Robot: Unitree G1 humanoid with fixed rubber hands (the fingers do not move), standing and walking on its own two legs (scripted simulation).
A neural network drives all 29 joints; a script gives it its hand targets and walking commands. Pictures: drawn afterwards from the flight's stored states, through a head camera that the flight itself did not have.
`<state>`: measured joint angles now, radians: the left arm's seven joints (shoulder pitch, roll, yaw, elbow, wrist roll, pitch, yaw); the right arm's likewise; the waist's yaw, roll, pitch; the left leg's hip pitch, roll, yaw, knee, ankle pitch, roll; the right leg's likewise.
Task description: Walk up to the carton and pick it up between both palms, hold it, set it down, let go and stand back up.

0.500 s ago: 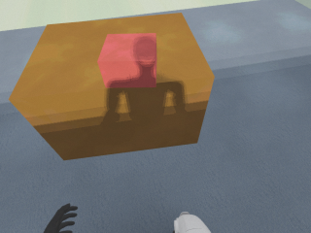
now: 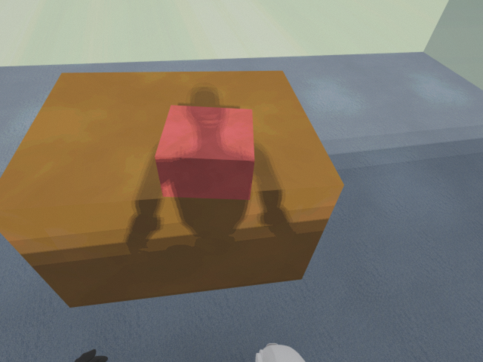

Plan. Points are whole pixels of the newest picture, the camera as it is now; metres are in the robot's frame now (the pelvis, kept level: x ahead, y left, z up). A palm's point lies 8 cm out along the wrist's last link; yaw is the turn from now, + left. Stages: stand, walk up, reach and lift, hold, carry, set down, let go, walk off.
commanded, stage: walk up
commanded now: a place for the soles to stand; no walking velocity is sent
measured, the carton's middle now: (209, 151) +0.68 +0.04 -0.06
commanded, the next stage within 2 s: none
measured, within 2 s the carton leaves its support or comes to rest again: neither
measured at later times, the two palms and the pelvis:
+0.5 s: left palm out of the picture +0.17 +0.30 -0.11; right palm (329, 270) +0.32 -0.21 -0.09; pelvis +0.15 +0.02 -0.01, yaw +7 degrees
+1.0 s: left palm (76, 276) +0.32 +0.28 -0.06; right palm (337, 256) +0.35 -0.23 -0.07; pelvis +0.19 +0.02 +0.02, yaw +2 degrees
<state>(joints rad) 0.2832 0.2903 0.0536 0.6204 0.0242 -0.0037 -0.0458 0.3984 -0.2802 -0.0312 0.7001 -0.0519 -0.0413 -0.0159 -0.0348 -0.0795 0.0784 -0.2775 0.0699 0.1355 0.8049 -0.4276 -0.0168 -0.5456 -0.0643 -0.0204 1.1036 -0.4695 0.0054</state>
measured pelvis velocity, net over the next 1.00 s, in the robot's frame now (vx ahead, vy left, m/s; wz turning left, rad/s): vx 0.19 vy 0.02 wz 0.03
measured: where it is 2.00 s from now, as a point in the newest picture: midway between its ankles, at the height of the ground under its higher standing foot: outside the picture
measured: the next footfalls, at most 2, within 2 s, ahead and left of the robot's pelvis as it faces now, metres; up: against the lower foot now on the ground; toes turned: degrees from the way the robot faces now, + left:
right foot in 0.08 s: +0.21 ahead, -0.11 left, +0.00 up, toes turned +5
left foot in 0.42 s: +0.28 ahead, +0.18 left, +0.00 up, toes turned +10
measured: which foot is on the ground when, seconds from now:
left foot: down 0.00-0.10, up 0.12-0.40, down 0.42-1.00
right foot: up 0.00-0.06, down 0.08-1.00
